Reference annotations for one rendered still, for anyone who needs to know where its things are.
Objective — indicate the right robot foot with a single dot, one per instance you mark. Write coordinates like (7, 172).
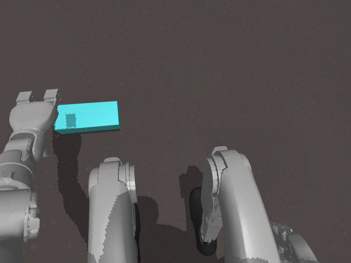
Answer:
(196, 211)

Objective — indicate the left robot arm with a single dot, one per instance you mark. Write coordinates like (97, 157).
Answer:
(19, 209)

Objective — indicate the carton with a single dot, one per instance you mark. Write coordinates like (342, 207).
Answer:
(76, 118)

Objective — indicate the left robot hand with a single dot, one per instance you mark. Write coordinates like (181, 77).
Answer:
(31, 113)

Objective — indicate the right robot hand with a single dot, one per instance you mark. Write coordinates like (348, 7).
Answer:
(296, 250)

